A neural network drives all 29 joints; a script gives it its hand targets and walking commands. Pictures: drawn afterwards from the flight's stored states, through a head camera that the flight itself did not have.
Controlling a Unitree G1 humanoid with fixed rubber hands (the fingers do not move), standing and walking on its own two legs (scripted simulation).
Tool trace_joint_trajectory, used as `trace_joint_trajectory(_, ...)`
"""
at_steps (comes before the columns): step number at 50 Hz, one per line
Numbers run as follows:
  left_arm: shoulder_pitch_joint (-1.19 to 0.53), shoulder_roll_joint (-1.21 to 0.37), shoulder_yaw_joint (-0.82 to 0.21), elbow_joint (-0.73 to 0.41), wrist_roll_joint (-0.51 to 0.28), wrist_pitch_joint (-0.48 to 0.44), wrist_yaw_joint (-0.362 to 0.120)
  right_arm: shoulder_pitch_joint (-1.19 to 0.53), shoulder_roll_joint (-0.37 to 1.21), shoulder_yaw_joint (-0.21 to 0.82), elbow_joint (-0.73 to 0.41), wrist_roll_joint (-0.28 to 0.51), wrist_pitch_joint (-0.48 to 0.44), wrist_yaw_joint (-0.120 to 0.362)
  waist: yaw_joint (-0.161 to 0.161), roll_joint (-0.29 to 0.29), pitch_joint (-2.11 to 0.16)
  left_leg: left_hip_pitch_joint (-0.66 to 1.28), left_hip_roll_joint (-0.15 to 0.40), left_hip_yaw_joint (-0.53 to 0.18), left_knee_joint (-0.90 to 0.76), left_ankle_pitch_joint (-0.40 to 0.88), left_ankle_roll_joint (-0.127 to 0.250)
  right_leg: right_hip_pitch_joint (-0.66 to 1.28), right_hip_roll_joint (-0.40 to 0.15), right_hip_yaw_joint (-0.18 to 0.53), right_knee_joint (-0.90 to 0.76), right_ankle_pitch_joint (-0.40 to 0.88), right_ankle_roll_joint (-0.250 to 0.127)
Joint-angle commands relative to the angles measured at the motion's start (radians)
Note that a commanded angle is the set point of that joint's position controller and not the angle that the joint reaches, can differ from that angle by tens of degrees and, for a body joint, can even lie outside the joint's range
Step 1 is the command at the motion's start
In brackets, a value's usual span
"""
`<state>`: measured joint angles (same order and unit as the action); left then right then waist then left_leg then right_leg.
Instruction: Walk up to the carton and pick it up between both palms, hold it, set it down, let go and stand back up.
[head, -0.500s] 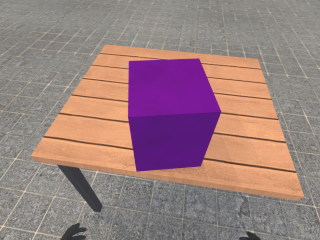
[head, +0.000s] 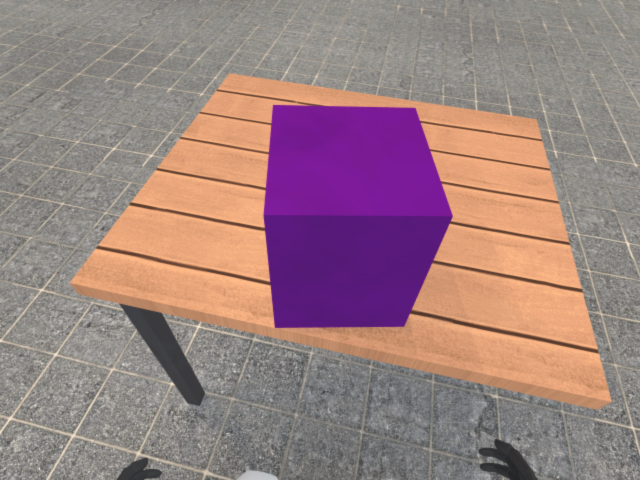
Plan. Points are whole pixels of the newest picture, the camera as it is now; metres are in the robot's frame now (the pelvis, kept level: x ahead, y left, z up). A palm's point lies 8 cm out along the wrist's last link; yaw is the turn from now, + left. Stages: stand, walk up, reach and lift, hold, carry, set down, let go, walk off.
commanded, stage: walk up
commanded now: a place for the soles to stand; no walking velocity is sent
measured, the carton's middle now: (342, 222) +0.44 -0.01 +0.05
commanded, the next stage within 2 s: reach and lift in 0.44 s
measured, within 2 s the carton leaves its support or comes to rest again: neither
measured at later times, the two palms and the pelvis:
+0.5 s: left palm out of the picture +0.09 +0.26 -0.11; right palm out of the picture +0.11 -0.26 -0.10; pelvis +0.01 +0.00 +0.00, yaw +0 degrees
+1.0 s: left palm (145, 434) +0.18 +0.23 -0.06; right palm (541, 467) +0.15 -0.25 -0.04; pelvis +0.01 +0.00 +0.02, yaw -8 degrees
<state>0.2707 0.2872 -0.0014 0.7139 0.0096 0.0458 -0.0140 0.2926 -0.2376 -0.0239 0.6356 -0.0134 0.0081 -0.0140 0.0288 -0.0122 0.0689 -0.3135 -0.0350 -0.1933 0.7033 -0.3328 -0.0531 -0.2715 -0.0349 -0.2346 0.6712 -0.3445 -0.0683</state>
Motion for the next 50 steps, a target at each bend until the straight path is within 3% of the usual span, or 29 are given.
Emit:
trace_joint_trajectory(1, -0.026, 0.164, 0.047, -0.105, 0.000, -0.025, 0.003, 0.002, -0.173, -0.054, -0.118, -0.002, -0.033, -0.007, -0.005, 0.036, -0.021, -0.070, 0.048, -0.030, -0.123, 0.108, 0.095, 0.014, -0.171, 0.185, -0.230, -0.077, -0.022)
trace_joint_trajectory(4, -0.007, 0.165, 0.048, -0.097, 0.002, -0.022, 0.003, 0.002, -0.179, -0.056, -0.117, -0.001, -0.030, -0.005, 0.006, 0.060, -0.017, -0.107, 0.044, -0.044, -0.144, 0.058, 0.098, 0.034, -0.159, 0.195, -0.228, -0.101, -0.015)
trace_joint_trajectory(8, -0.016, 0.175, 0.050, -0.096, 0.000, -0.025, 0.006, 0.021, -0.155, -0.053, -0.112, -0.002, -0.030, -0.006, -0.002, 0.024, -0.025, -0.069, 0.029, 0.011, -0.094, 0.090, 0.084, 0.017, -0.207, 0.205, -0.260, -0.104, -0.037)
trace_joint_trajectory(11, -0.021, 0.177, 0.051, -0.097, 0.002, -0.023, 0.007, 0.027, -0.164, -0.056, -0.113, -0.001, -0.030, -0.005, -0.004, 0.037, -0.023, -0.064, 0.033, 0.000, -0.100, 0.102, 0.089, 0.012, -0.192, 0.182, -0.259, -0.107, -0.027)
trace_joint_trajectory(13, -0.022, 0.177, 0.052, -0.099, 0.000, -0.020, 0.006, 0.025, -0.173, -0.061, -0.114, -0.001, -0.030, -0.007, -0.001, 0.015, -0.024, -0.075, 0.035, -0.007, -0.096, 0.120, 0.092, 0.022, -0.179, 0.176, -0.246, -0.088, -0.023)
trace_joint_trajectory(16, -0.009, 0.171, 0.050, -0.096, 0.000, -0.019, 0.006, 0.026, -0.165, -0.056, -0.117, -0.002, -0.027, -0.010, 0.005, 0.023, -0.029, -0.068, 0.028, 0.016, -0.067, 0.110, 0.085, 0.021, -0.203, 0.192, -0.264, -0.084, -0.037)
trace_joint_trajectory(18, -0.026, 0.181, 0.052, -0.097, 0.001, -0.019, 0.006, 0.039, -0.162, -0.054, -0.115, -0.002, -0.028, -0.012, -0.006, -0.002, -0.035, -0.054, 0.030, 0.028, -0.062, 0.141, 0.081, 0.029, -0.211, 0.181, -0.251, -0.037, -0.046)
trace_joint_trajectory(22, -0.022, 0.172, 0.048, -0.104, 0.000, -0.014, 0.002, 0.034, -0.183, -0.062, -0.118, -0.001, -0.029, -0.013, -0.003, 0.043, -0.044, -0.065, 0.054, -0.028, -0.102, 0.188, 0.097, 0.039, -0.168, 0.154, -0.191, 0.000, -0.025)
trace_joint_trajectory(23, -0.363, 0.173, 0.112, -0.349, -0.015, 0.095, 0.040, -0.348, -0.032, -0.109, 0.100, -0.109, -0.174, 0.002, -0.045, 0.059, -0.097, -0.193, 0.079, 0.197, -0.050, 0.023, 0.047, -0.130, -0.022, 0.172, -0.038, -0.068, 0.025)
trace_joint_trajectory(24, -0.325, 0.150, 0.109, -0.360, 0.003, 0.162, 0.059, -0.312, -0.076, -0.126, 0.180, -0.111, -0.218, 0.026, -0.053, 0.058, -0.028, -0.312, 0.090, 0.210, -0.088, -0.071, 0.068, -0.032, -0.004, 0.180, -0.011, -0.071, 0.035)
trace_joint_trajectory(27, -0.215, 0.145, 0.123, -0.386, -0.001, 0.234, 0.054, -0.271, -0.112, -0.109, 0.231, -0.081, -0.252, 0.047, -0.047, -0.026, -0.127, -0.254, 0.064, 0.226, -0.060, 0.050, 0.061, 0.044, -0.025, 0.188, -0.026, 0.057, 0.045)
trace_joint_trajectory(28, -0.193, 0.149, 0.123, -0.402, -0.003, 0.240, 0.051, -0.260, -0.120, -0.106, 0.221, -0.072, -0.268, 0.045, -0.042, -0.025, -0.153, -0.199, 0.054, 0.226, -0.068, 0.062, 0.062, 0.050, -0.027, 0.188, -0.059, 0.086, 0.049)
trace_joint_trajectory(30, -0.089, 0.143, 0.128, -0.439, -0.010, 0.234, 0.052, -0.222, -0.138, -0.094, 0.197, -0.044, -0.308, 0.045, -0.028, -0.022, -0.220, -0.097, 0.038, 0.230, -0.091, 0.205, 0.056, 0.136, -0.006, 0.189, -0.101, 0.249, 0.057)
trace_joint_trajectory(33, -0.002, 0.131, 0.157, -0.465, -0.002, 0.211, 0.055, -0.210, -0.161, -0.066, 0.147, 0.004, -0.345, 0.046, 0.009, 0.027, -0.237, 0.013, 0.002, 0.231, -0.149, 0.322, 0.042, 0.221, 0.013, 0.209, -0.164, 0.396, 0.067)
trace_joint_trajectory(35, 0.014, 0.131, 0.168, -0.432, -0.001, 0.207, 0.052, -0.218, -0.141, -0.040, 0.107, 0.012, -0.346, 0.043, 0.026, 0.010, -0.190, -0.001, -0.011, 0.242, -0.195, 0.276, 0.052, 0.257, 0.002, 0.232, -0.207, 0.362, 0.074)
trace_joint_trajectory(41, -0.080, 0.086, 0.151, -0.428, 0.001, 0.213, 0.067, -0.265, -0.070, -0.042, -0.032, -0.010, -0.278, 0.045, 0.057, 0.050, -0.030, -0.038, -0.003, 0.278, -0.315, 0.121, 0.054, 0.228, 0.004, 0.243, -0.324, 0.027, 0.054)
trace_joint_trajectory(43, -0.130, 0.057, 0.129, -0.462, -0.005, 0.185, 0.077, -0.247, -0.054, -0.043, -0.063, 0.001, -0.261, 0.063, 0.047, 0.061, -0.016, -0.019, 0.012, 0.276, -0.353, 0.088, 0.063, 0.203, 0.014, 0.237, -0.341, -0.023, 0.045)
trace_joint_trajectory(45, -0.139, 0.045, 0.112, -0.491, -0.015, 0.140, 0.092, -0.231, -0.053, -0.049, -0.103, 0.008, -0.262, 0.076, 0.040, 0.058, -0.041, -0.019, 0.022, 0.274, -0.365, 0.083, 0.068, 0.217, 0.015, 0.239, -0.342, -0.007, 0.045)
trace_joint_trajectory(50, -0.109, 0.004, 0.069, -0.505, -0.041, 0.037, 0.108, -0.176, -0.061, -0.065, -0.080, 0.031, -0.279, 0.092, 0.002, 0.026, -0.079, 0.063, 0.021, 0.266, -0.371, 0.153, 0.061, 0.196, 0.018, 0.249, -0.364, 0.076, 0.043)
